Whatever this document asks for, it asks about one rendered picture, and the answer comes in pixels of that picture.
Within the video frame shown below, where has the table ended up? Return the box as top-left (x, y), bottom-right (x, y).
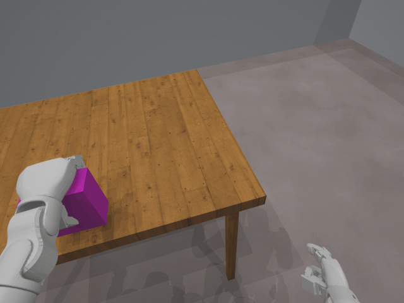
top-left (0, 69), bottom-right (266, 281)

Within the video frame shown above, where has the left robot forearm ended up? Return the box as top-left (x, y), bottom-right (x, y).
top-left (0, 196), bottom-right (62, 303)

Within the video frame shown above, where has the right robot forearm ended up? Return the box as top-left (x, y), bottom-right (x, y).
top-left (325, 285), bottom-right (360, 303)

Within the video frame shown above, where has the sponge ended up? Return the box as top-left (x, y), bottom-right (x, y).
top-left (16, 167), bottom-right (109, 237)

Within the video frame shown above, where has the robot right hand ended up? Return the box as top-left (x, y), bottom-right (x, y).
top-left (301, 243), bottom-right (349, 299)

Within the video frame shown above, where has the robot left hand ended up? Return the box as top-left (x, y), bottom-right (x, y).
top-left (16, 155), bottom-right (86, 230)

